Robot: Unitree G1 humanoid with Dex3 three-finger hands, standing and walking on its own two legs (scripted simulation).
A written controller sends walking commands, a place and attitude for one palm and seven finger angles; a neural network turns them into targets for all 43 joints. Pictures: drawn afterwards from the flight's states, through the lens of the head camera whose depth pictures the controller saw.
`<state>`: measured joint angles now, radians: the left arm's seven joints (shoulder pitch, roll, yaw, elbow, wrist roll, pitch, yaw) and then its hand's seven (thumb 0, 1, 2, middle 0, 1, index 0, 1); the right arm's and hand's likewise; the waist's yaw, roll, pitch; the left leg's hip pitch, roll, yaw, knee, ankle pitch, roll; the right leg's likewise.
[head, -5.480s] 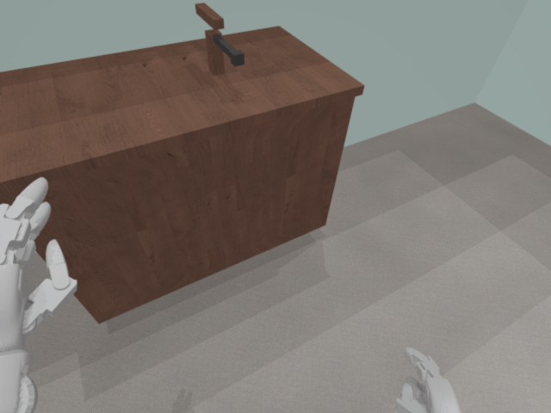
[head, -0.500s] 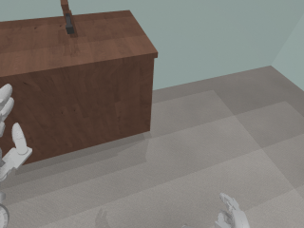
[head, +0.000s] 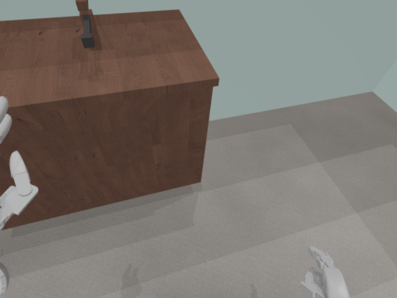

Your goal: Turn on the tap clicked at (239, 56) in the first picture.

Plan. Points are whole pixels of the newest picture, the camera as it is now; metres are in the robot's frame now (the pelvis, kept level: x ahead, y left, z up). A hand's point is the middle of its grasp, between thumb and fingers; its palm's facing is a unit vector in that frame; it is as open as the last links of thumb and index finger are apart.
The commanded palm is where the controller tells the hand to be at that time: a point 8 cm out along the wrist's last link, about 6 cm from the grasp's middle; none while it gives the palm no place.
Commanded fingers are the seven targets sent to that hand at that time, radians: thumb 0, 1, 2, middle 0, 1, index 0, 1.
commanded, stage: take the last steps up to it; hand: left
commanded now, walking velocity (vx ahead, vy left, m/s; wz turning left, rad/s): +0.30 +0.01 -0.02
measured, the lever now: (88, 40) +0.70 +0.37 +0.12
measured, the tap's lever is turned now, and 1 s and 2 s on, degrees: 0 0 0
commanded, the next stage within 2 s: come to a stop and stand still in 1.00 s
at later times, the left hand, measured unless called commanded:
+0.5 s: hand (105, 122) +0.34 +0.19 +0.18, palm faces +0.40 -0.81 -0.43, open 7.4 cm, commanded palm +0.28 +0.24 +0.19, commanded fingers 0.00 0.90 0.90 -0.20 -0.30 -0.20 -0.30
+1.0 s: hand (132, 82) +0.45 +0.17 +0.19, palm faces +0.40 -0.78 -0.48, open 7.4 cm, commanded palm +0.39 +0.22 +0.19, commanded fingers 0.00 0.90 0.90 -0.20 -0.30 -0.20 -0.30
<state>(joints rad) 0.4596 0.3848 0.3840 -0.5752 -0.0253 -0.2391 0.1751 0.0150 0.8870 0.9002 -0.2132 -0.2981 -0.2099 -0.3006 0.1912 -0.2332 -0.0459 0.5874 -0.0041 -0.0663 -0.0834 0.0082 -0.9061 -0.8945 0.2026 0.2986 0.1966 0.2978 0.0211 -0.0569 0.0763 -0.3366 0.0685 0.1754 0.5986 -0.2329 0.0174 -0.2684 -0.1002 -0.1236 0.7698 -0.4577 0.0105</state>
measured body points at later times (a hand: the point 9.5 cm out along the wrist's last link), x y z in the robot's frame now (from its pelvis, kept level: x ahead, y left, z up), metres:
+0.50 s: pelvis +0.12 -0.04 +0.01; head +0.16 -0.05 +0.46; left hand +0.31 +0.23 +0.21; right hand +0.28 -0.28 -0.10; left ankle +0.10 +0.09 -0.65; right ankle +0.13 -0.13 -0.72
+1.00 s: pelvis +0.23 -0.06 +0.00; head +0.26 -0.08 +0.45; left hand +0.42 +0.21 +0.21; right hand +0.40 -0.26 -0.11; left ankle +0.22 +0.08 -0.72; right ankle +0.26 -0.15 -0.73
